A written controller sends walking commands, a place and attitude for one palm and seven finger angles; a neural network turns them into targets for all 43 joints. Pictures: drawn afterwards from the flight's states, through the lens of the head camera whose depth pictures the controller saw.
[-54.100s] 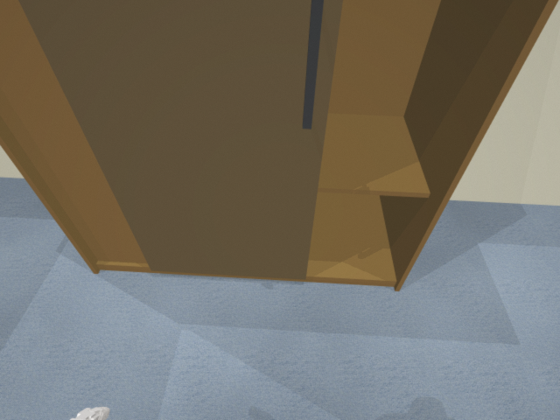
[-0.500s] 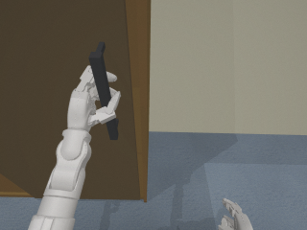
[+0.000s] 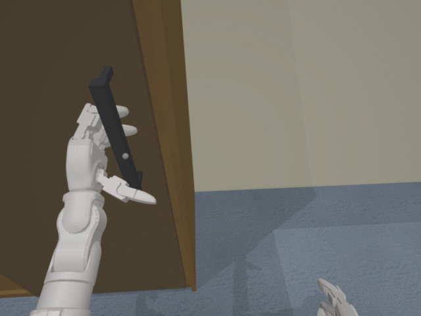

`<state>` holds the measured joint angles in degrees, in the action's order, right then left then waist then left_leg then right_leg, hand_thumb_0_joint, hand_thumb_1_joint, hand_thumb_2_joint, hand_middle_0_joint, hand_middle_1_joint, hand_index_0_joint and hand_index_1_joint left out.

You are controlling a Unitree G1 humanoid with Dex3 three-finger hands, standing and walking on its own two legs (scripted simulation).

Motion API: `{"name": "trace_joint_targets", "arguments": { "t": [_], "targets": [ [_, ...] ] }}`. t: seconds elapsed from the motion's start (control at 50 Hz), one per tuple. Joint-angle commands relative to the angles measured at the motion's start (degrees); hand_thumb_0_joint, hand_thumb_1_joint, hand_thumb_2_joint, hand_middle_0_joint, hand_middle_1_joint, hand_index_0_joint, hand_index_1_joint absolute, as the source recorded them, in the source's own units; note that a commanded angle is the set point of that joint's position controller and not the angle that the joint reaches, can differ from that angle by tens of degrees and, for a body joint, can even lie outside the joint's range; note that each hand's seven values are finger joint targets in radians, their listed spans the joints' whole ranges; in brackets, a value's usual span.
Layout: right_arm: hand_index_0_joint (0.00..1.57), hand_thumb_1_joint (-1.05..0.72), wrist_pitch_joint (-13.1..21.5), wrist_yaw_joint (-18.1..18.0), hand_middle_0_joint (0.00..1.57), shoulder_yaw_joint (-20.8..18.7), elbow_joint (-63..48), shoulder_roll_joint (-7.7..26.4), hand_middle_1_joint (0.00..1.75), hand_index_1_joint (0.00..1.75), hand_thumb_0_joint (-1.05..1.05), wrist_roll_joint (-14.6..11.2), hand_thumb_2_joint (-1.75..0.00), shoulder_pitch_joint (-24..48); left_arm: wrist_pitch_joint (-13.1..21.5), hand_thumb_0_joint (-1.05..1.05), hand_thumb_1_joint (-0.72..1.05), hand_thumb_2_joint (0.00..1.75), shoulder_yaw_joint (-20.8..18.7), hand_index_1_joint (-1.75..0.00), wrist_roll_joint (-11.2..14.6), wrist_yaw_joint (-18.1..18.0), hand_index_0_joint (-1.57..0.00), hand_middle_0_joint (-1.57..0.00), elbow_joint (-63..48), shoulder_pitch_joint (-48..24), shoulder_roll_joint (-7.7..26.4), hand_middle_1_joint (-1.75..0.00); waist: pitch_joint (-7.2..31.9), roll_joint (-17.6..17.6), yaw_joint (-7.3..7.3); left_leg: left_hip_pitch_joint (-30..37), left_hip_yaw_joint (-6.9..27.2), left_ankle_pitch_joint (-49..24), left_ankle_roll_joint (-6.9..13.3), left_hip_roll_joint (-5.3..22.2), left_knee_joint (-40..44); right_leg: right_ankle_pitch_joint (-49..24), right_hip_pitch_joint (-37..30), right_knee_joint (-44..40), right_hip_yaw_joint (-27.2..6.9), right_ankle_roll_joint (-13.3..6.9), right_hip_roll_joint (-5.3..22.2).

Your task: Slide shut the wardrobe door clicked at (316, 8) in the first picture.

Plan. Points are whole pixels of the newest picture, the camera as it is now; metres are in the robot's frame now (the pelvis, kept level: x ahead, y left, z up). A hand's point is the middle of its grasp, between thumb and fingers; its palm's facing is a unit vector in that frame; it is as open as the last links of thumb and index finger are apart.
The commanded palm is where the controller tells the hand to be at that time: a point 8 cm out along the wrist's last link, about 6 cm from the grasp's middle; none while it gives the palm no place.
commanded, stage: slip the hand off the handle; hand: left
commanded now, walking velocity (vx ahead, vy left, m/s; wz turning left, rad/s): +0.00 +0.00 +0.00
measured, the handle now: (124, 142) +0.36 +0.19 +0.17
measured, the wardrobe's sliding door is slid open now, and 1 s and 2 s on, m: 0.02 0.02 0.02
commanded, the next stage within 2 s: draw the hand back to the body in 1.38 s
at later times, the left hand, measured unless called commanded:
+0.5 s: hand (108, 155) +0.31 +0.19 +0.19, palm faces +0.15 -0.99 -0.06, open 14.7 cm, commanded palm +0.28 +0.26 +0.18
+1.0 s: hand (78, 180) +0.26 +0.22 +0.18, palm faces +0.18 -0.98 -0.07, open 14.7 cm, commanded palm +0.22 +0.27 +0.18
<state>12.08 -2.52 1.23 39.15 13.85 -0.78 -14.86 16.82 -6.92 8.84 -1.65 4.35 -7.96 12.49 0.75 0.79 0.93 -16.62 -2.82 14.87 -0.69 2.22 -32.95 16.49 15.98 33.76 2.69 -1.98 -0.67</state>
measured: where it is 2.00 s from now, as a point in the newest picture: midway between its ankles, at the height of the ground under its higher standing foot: outside the picture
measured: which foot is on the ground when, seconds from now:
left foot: down 0.00-1.00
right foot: down 0.00-1.00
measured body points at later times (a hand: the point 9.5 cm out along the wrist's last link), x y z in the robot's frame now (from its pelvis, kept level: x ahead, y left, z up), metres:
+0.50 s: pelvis +0.02 +0.00 +0.00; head +0.01 -0.01 +0.45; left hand +0.30 +0.25 +0.19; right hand +0.21 -0.22 -0.08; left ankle +0.03 +0.13 -0.73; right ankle +0.02 -0.09 -0.73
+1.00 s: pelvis +0.02 +0.01 +0.00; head +0.00 +0.00 +0.45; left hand +0.25 +0.28 +0.18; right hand +0.20 -0.21 -0.07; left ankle +0.03 +0.13 -0.73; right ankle +0.02 -0.09 -0.73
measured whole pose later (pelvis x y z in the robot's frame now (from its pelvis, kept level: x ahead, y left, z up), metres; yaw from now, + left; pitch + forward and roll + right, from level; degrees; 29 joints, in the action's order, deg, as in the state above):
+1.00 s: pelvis +0.02 +0.01 +0.00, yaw +0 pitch -1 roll +0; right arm 13.6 -3.4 2.0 37.2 13.4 -1.1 -13.7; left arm 14.1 -14.9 15.1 7.3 -9.3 8.5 14.3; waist 2.9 1.5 2.3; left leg -16.9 -2.8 17.5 0.3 1.4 -35.0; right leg 18.5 15.5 34.6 2.6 -0.9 0.2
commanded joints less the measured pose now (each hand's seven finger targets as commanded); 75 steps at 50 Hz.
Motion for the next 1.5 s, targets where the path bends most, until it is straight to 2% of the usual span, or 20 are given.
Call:
{"name": "trace_joint_targets", "arguments": {
  "t": [0.0, 0.12, 0.18, 0.22, 0.28, 0.3, 0.34, 0.4, 0.58, 0.66, 0.72, 0.76, 0.82, 0.9, 1.02, 1.12, 1.22, 1.32, 1.36, 1.48],
  "targets": [
    [0.20, -0.90, 3.2, -0.3, 0.20, -2.2, -9.6, 6.1, 0.30, 0.30, 0.00, -0.2, -0.90, 7.5, 1.4, 0.00, -0.55, 0.20, -5.1, -1.15, 0.4, -1.0, -0.25, -0.25, -13.0, -15.4, 8.2, -1.15, 11.6, -2.8, 0.98, 3.0, 0.0, -6.4, 1.8, -2.3, 3.6, -8.0, -2.9, -7.4, -3.1, 1.6, 1.5],
    [0.20, -0.90, 2.1, -0.2, 0.20, -2.2, -9.9, 5.6, 0.30, 0.30, 0.00, -0.2, -0.90, 7.5, 0.3, 0.00, -0.55, 0.20, -4.5, -1.15, 0.4, -0.7, -0.25, -0.25, -16.2, -11.9, 7.3, -1.15, 11.8, -2.6, 1.24, 4.3, 0.1, -8.8, 1.7, -2.2, 3.0, -11.6, -2.9, -6.3, -2.5, 1.6, 1.2],
    [0.20, -0.90, 1.1, -0.6, 0.20, -2.0, -9.4, 5.8, 0.30, 0.30, 0.00, -0.2, -0.90, 7.7, -0.2, 0.00, -0.55, 0.20, -8.4, -1.15, 0.8, -0.4, -0.25, -0.25, -15.1, -10.7, 10.6, -1.15, 10.6, -2.7, 1.56, 3.5, -0.1, -8.2, 1.7, -2.4, 3.2, -11.4, -3.1, -6.8, -2.5, 1.6, 1.2],
    [0.20, -0.90, 0.6, -0.5, 0.20, -1.8, -10.1, 5.3, 0.30, 0.30, 0.00, -0.5, -0.90, 8.3, -0.4, 0.00, -0.55, 0.20, -7.7, -1.15, 1.6, 0.3, -0.25, -0.25, -15.5, -11.2, 9.3, -1.15, 10.2, -2.5, 1.37, 3.4, 0.0, -7.7, 1.5, -2.3, 3.2, -10.6, -2.8, -6.8, -2.4, 1.6, 1.2],
    [0.20, -0.90, -0.4, -1.1, 0.20, -1.7, -9.7, 5.4, 0.30, 0.30, 0.00, -0.6, -0.90, 8.5, -1.0, 0.00, -0.55, 0.20, -11.9, -1.15, 2.7, 0.8, -0.25, -0.25, -14.1, -9.6, 12.5, -1.15, 10.1, -2.2, 1.87, 2.8, 0.0, -8.1, 1.4, -2.5, 3.3, -11.4, -3.9, -7.0, -2.5, 1.5, 1.1],
    [0.20, -0.90, -0.5, -1.0, 0.20, -1.5, -10.2, 5.1, 0.30, 0.30, 0.00, -0.7, -0.90, 8.8, -1.0, 0.00, -0.55, 0.20, -10.5, -1.15, 3.0, 1.2, -0.25, -0.25, -14.4, -10.6, 10.7, -1.15, 10.1, -0.9, 1.56, 3.1, 0.1, -8.4, 1.3, -2.5, 3.3, -11.9, -3.7, -6.7, -2.4, 1.5, 1.1],
    [0.20, -0.90, -0.8, -1.3, 0.20, -1.6, -10.3, 5.2, 0.30, 0.30, 0.00, -0.8, -0.90, 9.0, -1.5, 0.00, -0.55, 0.20, -12.9, -1.15, 4.1, 1.5, -0.25, -0.25, -13.7, -9.1, 12.3, -1.15, 9.9, -3.5, 1.87, 2.6, 0.1, -8.5, 1.4, -2.5, 3.2, -12.5, -4.2, -7.0, -2.5, 1.7, 1.1],
    [0.20, -0.90, -1.5, -1.5, 0.20, -1.4, -10.5, 5.0, 0.30, 0.30, 0.00, -1.0, -0.90, 9.2, -1.8, 0.00, -0.55, 0.20, -14.8, -1.15, 4.8, 2.0, -0.25, -0.25, -13.6, -7.8, 13.4, -1.15, 10.2, -2.4, 2.20, 2.5, -0.2, -9.2, 1.3, -2.5, 3.3, -14.0, -5.1, -6.8, -2.5, 1.6, 1.2],
    [0.20, -0.90, 0.0, -2.0, 0.20, -1.7, -9.9, 6.0, 0.30, 0.30, 0.00, -1.1, -0.90, 8.9, 1.6, 0.00, -0.55, 0.20, -15.8, -1.15, 5.5, 7.1, -0.25, -0.25, -13.0, -12.0, 16.1, -1.15, 9.3, 0.2, 0.69, 2.7, 0.2, -6.9, 1.6, -2.4, 2.5, -10.4, -1.4, -6.8, -2.8, 1.7, 0.8],
    [0.20, -0.90, 1.4, -2.5, 0.20, -1.8, -9.7, 6.6, 0.30, 0.30, 0.00, -1.2, -0.90, 8.5, 3.1, 0.00, -0.55, 0.20, -16.0, -1.15, 6.7, 10.7, -0.25, -0.25, -12.2, -12.8, 17.5, -1.15, 11.7, 1.4, 0.59, 2.8, 0.8, -6.3, 1.7, -2.6, 1.9, -9.6, -1.5, -6.2, -3.0, 1.6, 0.9],
    [0.20, -0.90, 3.1, -2.4, 0.20, -1.8, -10.6, 6.2, 0.30, 0.30, 0.00, -1.3, -0.90, 8.6, 3.2, 0.00, -0.55, 0.20, -11.5, -1.15, 7.8, 12.5, -0.25, -0.25, -16.0, -10.4, 12.5, -1.15, 12.9, 3.3, 0.81, 4.9, 1.7, -6.7, 1.6, -2.4, 2.1, -9.3, -0.7, -5.5, -2.0, 1.2, 0.5],
    [0.20, -0.90, 3.6, -2.3, 0.20, -1.8, -10.5, 6.7, 0.30, 0.30, 0.00, -1.3, -0.90, 8.0, 2.1, 0.00, -0.55, 0.20, -12.7, -1.15, 8.2, 12.6, -0.25, -0.25, -14.7, -5.2, 13.2, -1.15, 11.3, 0.0, 1.52, 3.1, 1.9, -6.1, 1.7, -2.3, 2.2, -8.9, -0.7, -5.7, -1.9, 1.4, 0.7],
    [0.20, -0.90, 4.2, -2.1, 0.20, -1.8, -11.1, 6.6, 0.30, 0.30, 0.00, -1.3, -0.90, 8.7, 1.6, 0.00, -0.55, 0.20, -13.9, -1.15, 8.1, 11.4, -0.25, -0.25, -19.2, -1.8, 13.9, -1.15, 10.8, -0.5, 2.37, 2.8, 2.2, -5.6, 1.6, -2.1, 2.8, -7.3, -1.0, -5.6, -1.5, 1.3, 0.6],
    [0.20, -0.90, 5.0, -1.5, 0.20, -1.5, -11.6, 6.0, 0.30, 0.30, 0.00, -0.8, -0.90, 9.3, 1.5, 0.00, -0.55, 0.20, -13.4, -1.15, 7.2, 8.8, -0.25, -0.25, -26.7, 2.4, 12.8, -1.15, 10.8, 2.6, 2.75, 4.0, 2.3, -6.6, 1.4, -1.9, 3.1, -7.8, -1.0, -5.1, -0.8, 1.0, 0.5],
    [0.20, -0.90, 5.3, -0.6, 0.20, -1.2, -12.3, 5.6, 0.30, 0.30, 0.00, -0.3, -0.90, 9.4, 0.8, 0.00, -0.55, 0.20, -12.2, -1.15, 6.6, 7.3, -0.25, -0.25, -32.7, 13.7, 10.9, -1.15, 8.6, 0.6, 3.06, 3.3, 2.6, -7.1, 1.3, -1.6, 3.0, -8.6, -1.0, -4.6, 0.0, 1.1, 0.3],
    [0.20, -0.90, 5.8, -0.6, 0.20, -0.7, -12.5, 5.4, 0.30, 0.30, 0.00, -0.3, -0.90, 9.6, -0.2, 0.00, -0.55, 0.20, -7.9, -1.15, 6.8, 8.2, -0.25, -0.25, -37.8, 16.4, 7.7, -1.15, 6.5, 2.3, 2.18, 3.7, 3.3, -5.2, 1.3, -1.7, 2.6, -6.8, 0.8, -4.8, 0.2, 1.1, 0.2],
    [0.20, -0.90, 6.0, -0.7, 0.20, -0.4, -12.9, 5.4, 0.30, 0.30, 0.00, -0.3, -0.90, 9.7, -0.4, 0.00, -0.55, 0.20, -7.9, -1.15, 6.9, 8.8, -0.25, -0.25, -40.3, 20.4, 7.8, -1.15, 5.8, 0.6, 2.37, 2.8, 3.9, -4.1, 1.4, -1.8, 2.3, -5.4, 1.1, -4.6, 0.4, 1.2, 0.4],
    [0.20, -0.90, 6.7, -0.9, 0.20, -0.1, -13.3, 5.2, 0.30, 0.30, 0.00, -0.4, -0.90, 10.1, -0.3, 0.00, -0.55, 0.20, -8.1, -1.15, 7.1, 9.1, -0.25, -0.25, -42.7, 22.6, 8.3, -1.15, 5.2, 2.4, 2.80, 2.3, 4.2, -2.2, 1.5, -2.0, 1.7, -3.0, 1.9, -4.5, 0.3, 1.0, 0.6],
    [0.20, -0.90, 6.8, -1.0, 0.20, -0.1, -13.3, 5.2, 0.30, 0.30, 0.00, -0.4, -0.90, 10.0, -0.5, 0.00, -0.55, 0.20, -8.5, -1.15, 7.5, 9.5, -0.25, -0.25, -41.9, 24.6, 8.3, -1.15, 3.6, 0.4, 2.84, 1.1, 4.4, -0.8, 1.5, -2.0, 1.6, -1.4, 2.5, -4.9, 0.3, 1.2, 0.6],
    [0.20, -0.90, 7.8, -1.4, 0.20, 0.1, -13.0, 5.4, 0.30, 0.30, 0.00, -0.5, -0.90, 10.1, -0.6, 0.00, -0.55, 0.20, -7.8, -1.15, 7.0, 8.8, -0.25, -0.25, -42.6, 21.2, 8.5, -1.15, 2.9, 2.9, 2.64, 0.5, 4.7, 2.3, 1.5, -2.2, 1.4, 2.0, 3.4, -5.1, -0.3, 1.1, 0.8]
  ]
}}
